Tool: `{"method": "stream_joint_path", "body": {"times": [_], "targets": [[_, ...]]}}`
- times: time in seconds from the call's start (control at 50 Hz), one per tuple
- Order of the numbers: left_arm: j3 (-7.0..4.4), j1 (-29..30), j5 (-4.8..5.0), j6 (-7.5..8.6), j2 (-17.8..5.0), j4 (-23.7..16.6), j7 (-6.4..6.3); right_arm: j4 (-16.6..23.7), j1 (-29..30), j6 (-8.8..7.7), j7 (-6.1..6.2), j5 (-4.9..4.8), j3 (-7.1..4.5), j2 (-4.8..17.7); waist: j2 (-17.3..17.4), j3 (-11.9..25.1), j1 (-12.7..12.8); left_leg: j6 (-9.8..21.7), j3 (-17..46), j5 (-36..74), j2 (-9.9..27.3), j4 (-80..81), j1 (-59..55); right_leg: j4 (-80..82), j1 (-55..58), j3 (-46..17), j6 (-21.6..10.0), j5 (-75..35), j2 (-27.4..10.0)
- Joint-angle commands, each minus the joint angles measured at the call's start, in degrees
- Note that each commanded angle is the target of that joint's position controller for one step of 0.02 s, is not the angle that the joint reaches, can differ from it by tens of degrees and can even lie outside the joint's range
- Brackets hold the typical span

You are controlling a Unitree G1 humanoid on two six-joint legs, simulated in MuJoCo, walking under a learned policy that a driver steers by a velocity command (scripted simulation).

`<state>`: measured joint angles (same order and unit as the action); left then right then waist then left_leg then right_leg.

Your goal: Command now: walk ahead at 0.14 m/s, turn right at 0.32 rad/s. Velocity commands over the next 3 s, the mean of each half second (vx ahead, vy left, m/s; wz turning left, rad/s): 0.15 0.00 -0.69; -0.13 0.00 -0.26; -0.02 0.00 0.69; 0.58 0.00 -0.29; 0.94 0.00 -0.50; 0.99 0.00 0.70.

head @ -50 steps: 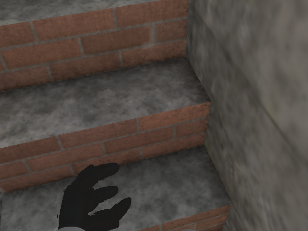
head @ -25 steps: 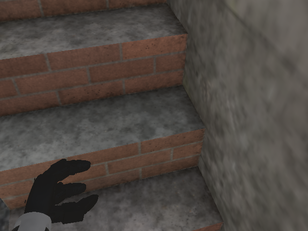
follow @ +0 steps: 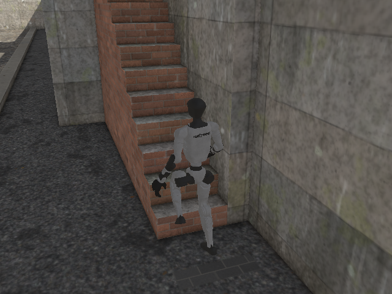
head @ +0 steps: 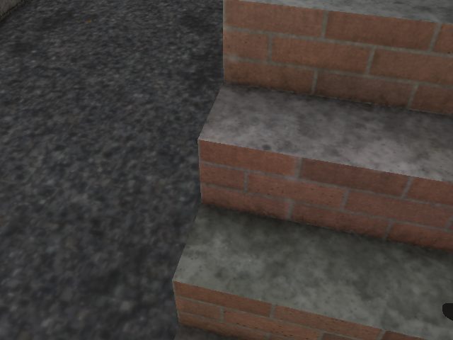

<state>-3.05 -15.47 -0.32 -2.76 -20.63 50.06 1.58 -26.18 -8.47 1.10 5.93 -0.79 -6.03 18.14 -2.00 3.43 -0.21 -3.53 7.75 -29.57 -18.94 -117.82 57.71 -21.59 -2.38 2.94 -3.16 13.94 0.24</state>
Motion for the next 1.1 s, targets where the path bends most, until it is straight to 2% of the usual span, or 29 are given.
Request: {"method": "stream_joint_path", "body": {"times": [0.02, 0.04, 0.06, 0.1, 0.12, 0.14, 0.16, 0.18, 0.2, 0.24, 0.28, 0.36, 0.44, 0.48, 0.5, 0.52, 0.54, 0.56, 0.6, 0.64, 0.7, 0.8, 0.92, 0.98, 1.02, 1.04, 1.06, 1.08, 1.1], "targets": [[1.67, 6.6, 2.76, 4.21, 0.7, -7.6, -4.85, 1.4, -9.3, -2.45, -7.04, 3.88, 5.91, -5.1, 7.9, -7.2, -9.2, 1.1, 9.3, 16.6, 15.3, 22.1, -2.1, -0.7, -2.4, -14.3, -8.7, -34.6, -11.2], [-0.15, 18.5, 0.67, 3.92, -5.2, -12.3, -5.78, 7.6, 1.9, -1.03, -5.99, 5.15, 5.61, -3.5, 2.8, -2.5, -11.8, -0.8, 8.5, 30.0, 26.1, 49.4, -11.8, -1.2, -5.5, -27.1, -10.1, -22.6, -15.0], [-2.92, 20.5, 0.15, 4.83, -10.3, -15.0, -5.89, 9.3, 6.9, 1.28, -3.82, 0.52, 3.86, -0.5, -14.0, -3.7, -9.0, -1.6, 10.7, 24.3, 29.8, 58.9, -20.3, -2.8, -16.7, -45.0, -15.0, -17.8, -21.7], [-1.72, 11.2, 1.50, 4.39, -5.3, -14.2, -4.35, 7.3, 9.7, 3.01, -3.29, -0.66, 1.96, 1.0, -6.2, -6.6, -0.9, -3.1, -1.0, -3.8, 20.7, 72.9, -36.8, -3.8, -23.7, -34.3, -13.3, -7.9, -14.0], [-0.40, 8.4, 2.09, 4.39, -0.9, -14.1, -3.98, 4.3, 5.4, 3.48, -3.87, -1.23, 1.61, -0.2, -5.4, -7.6, -1.0, -2.0, -9.0, -3.2, 15.6, 85.9, -45.2, -6.8, -27.4, -27.7, -11.2, 9.6, -7.4], [0.68, -0.7, 1.05, 4.74, 4.1, -12.0, -3.75, 1.3, -0.2, 2.51, -4.38, -0.97, 0.91, 2.2, 2.6, -7.3, 0.7, 0.9, -5.4, 5.5, 16.0, 85.8, -51.5, -17.8, -34.8, -22.2, -6.1, 33.0, 0.9], [0.84, -1.3, 1.40, 4.95, 5.8, -14.0, -4.23, -1.4, -12.5, 1.45, -4.65, 0.27, -0.13, 6.5, 17.1, -3.2, -0.5, 9.2, 12.2, -8.6, 30.8, 88.4, -56.7, -35.3, -49.1, -10.0, -0.4, 31.4, 8.9], [-0.10, 10.2, 3.39, 6.43, 1.4, -18.9, -5.31, -3.8, -21.4, -0.54, -5.28, 3.75, -1.29, 10.4, 27.7, -4.4, -8.4, 20.9, 42.3, -41.7, 41.9, 111.4, -47.8, -54.3, -56.3, -6.8, 2.7, 28.6, 5.7], [-1.07, 13.8, 3.98, 6.78, -0.2, -20.8, -5.38, -3.8, -15.6, -2.77, -4.56, 3.14, -0.52, 7.5, 23.3, -14.9, -5.3, 20.8, 48.6, -50.1, 41.1, 117.1, -38.5, -63.4, -59.3, -11.6, 2.6, 22.1, 0.7], [-2.18, -1.0, 2.24, 3.31, 0.4, -15.9, -5.73, -1.7, 4.1, -3.71, -2.60, 1.88, 2.28, 0.0, 18.7, -11.2, 7.1, 13.2, 30.8, -24.3, 39.2, 109.3, -28.8, -76.3, -48.4, -10.1, 4.0, 10.7, -0.6], [-4.53, -11.0, 0.70, 0.27, -1.9, -12.6, -6.38, 0.3, 13.6, -2.69, -1.93, 1.96, 3.24, -1.3, 14.7, -2.9, 10.2, 6.3, 5.5, 4.9, 32.6, 104.1, -22.4, -87.2, -31.6, -3.9, 6.9, 2.0, 3.0], [-2.97, -6.6, 0.71, -1.85, 1.2, -17.2, -6.33, -2.9, 10.5, -0.93, -0.06, 0.06, 3.00, 1.7, 8.9, -5.5, 8.0, 6.8, -10.1, 14.9, 30.7, 100.9, -25.3, -68.3, -25.5, -1.9, 8.2, -1.1, -1.1], [-0.94, -2.9, 0.02, -1.87, 3.2, -19.6, -2.60, -4.6, 7.7, -0.51, 0.08, 0.01, 0.93, 5.1, 11.2, -0.2, 3.3, 9.9, -8.3, 13.7, 35.2, 98.2, -40.0, -31.4, -17.7, 0.3, 3.9, 11.6, -7.0], [-1.82, -11.8, 0.61, -1.58, 1.6, -15.1, -1.11, -7.2, 4.0, -0.14, -0.53, -1.82, 1.09, 2.6, 0.7, -3.3, 4.1, 7.8, -12.0, 12.3, 31.8, 83.4, -35.8, -11.0, -10.0, 3.0, 0.6, 8.9, -1.7], [-1.80, -13.6, 0.42, -0.94, 0.8, -14.0, -1.07, -8.0, 1.3, 0.80, -1.39, -0.98, 1.75, -0.3, -11.3, -10.8, 3.3, 3.6, -15.0, -2.7, 26.2, 64.1, -21.7, -7.9, -10.6, -6.4, -3.6, -6.8, -2.4], [-0.79, -8.7, -0.51, 1.18, -4.4, -18.6, -1.73, -4.7, 1.0, 0.91, -2.52, 1.84, 2.75, -5.2, -25.1, -12.0, -3.8, -0.9, -8.4, -17.4, 17.2, 39.6, -8.2, -6.8, -20.9, -34.7, -12.6, -42.8, -15.9], [-3.00, -6.1, -5.38, 3.26, -12.0, -21.7, -0.72, -2.2, 8.1, 0.82, -2.34, 2.57, 1.33, 0.3, -21.0, -4.6, 1.4, 0.1, 0.0, -18.0, 15.3, 31.7, -11.6, 10.0, -28.0, -49.5, -19.3, -28.5, -24.6], [-3.52, 0.8, -6.54, 3.75, -13.0, -23.0, -0.74, -2.6, 12.4, 1.05, -1.78, 0.98, 0.25, 3.8, -13.5, -9.1, 0.0, 1.8, 1.1, -8.7, 16.2, 28.8, -11.9, 9.6, -29.8, -42.4, -14.5, -13.5, -21.2], [-2.80, 8.1, -2.90, 2.04, -10.6, -22.6, -3.12, -5.9, 10.3, 3.05, -0.11, 2.25, 0.16, 2.8, -3.6, -6.2, -2.3, 1.7, -1.3, 5.8, 18.1, 28.3, -15.2, 4.0, -27.9, -29.9, -5.8, -3.8, -14.2], [-0.79, 7.7, -0.40, 0.66, -5.7, -22.4, -5.75, -6.4, 8.5, 3.83, -0.27, 2.91, 0.69, 1.5, -1.8, -0.9, -1.7, 0.3, -2.2, 15.3, 17.4, 27.1, -17.0, 1.7, -23.2, -25.8, -4.1, 4.9, -11.1], [2.01, 3.1, -0.22, -0.10, -0.3, -22.1, -6.74, -6.7, 7.4, 3.64, -0.15, 0.93, 1.62, 0.7, -4.2, 3.9, 1.6, -1.7, -3.3, 15.4, 15.4, 26.0, -15.7, 1.7, -11.1, -23.7, -4.0, 2.7, -10.3], [2.11, 4.9, -0.43, -0.96, -0.2, -22.7, -7.41, -9.0, 0.2, 3.04, -1.64, -0.37, 2.47, 1.2, -6.1, 4.2, 2.1, -1.3, -4.5, 9.1, 14.2, 41.0, -20.8, 6.9, -4.5, -22.7, -2.2, 11.0, -11.4], [-0.79, 9.6, -0.68, -0.39, -2.2, -21.9, -6.84, -16.5, -17.0, 3.16, -2.92, 1.07, 1.90, 2.9, -12.2, 0.4, -0.5, 3.8, -13.2, 0.7, 16.2, 68.6, -39.4, 12.2, -12.4, -15.7, -2.5, 19.7, -12.4], [-2.15, 12.8, 1.56, -0.07, -3.2, -21.1, -6.74, -19.4, -22.0, 3.58, -4.19, 1.70, 2.66, 0.4, -6.8, -2.7, -1.5, 9.9, -15.0, 3.0, 18.4, 86.1, -44.5, 8.3, -15.7, -11.5, 0.1, 18.3, -11.4], [-2.49, 13.7, 2.23, 0.10, -0.8, -20.0, -6.15, -21.7, -26.5, 3.62, -5.12, 1.36, 3.39, -2.7, 6.5, -4.5, -3.1, 13.9, -8.4, 6.0, 19.8, 94.9, -48.7, -12.7, -23.5, -3.6, 2.6, 21.1, -6.8], [-1.40, 11.5, 1.38, -0.12, 4.6, -19.9, -5.18, -18.0, -20.7, 2.77, -4.88, 1.41, 3.12, 0.6, 16.6, -7.0, 1.0, 18.9, 14.5, 8.9, 32.6, 96.9, -45.2, -37.1, -36.8, 1.7, 6.2, 19.2, -1.2], [-2.02, 18.5, 1.32, 0.47, 2.4, -22.8, -4.91, -12.3, -14.6, 0.16, -4.42, 4.46, 0.53, 11.6, 14.4, -12.4, -1.1, 27.5, 38.2, -10.2, 41.5, 113.4, -26.9, -44.5, -39.7, -8.5, 5.9, 22.2, 4.0], [-3.09, 18.4, 2.53, 1.29, -1.4, -22.4, -4.81, -10.9, -6.8, -1.49, -2.83, 4.48, -0.70, 14.7, 10.8, -17.1, 2.5, 23.4, 34.1, -16.9, 39.6, 116.1, -24.0, -50.8, -39.0, -12.5, 5.5, 13.9, 1.8], [-3.39, 16.7, 1.30, 1.58, -2.3, -20.7, -5.12, -9.9, -2.8, -2.29, -1.98, 2.90, 0.29, 11.6, 9.4, -16.9, 3.7, 17.8, 26.7, -9.4, 34.8, 112.7, -26.6, -52.5, -37.5, -12.0, 5.9, 6.6, 1.3]]}}
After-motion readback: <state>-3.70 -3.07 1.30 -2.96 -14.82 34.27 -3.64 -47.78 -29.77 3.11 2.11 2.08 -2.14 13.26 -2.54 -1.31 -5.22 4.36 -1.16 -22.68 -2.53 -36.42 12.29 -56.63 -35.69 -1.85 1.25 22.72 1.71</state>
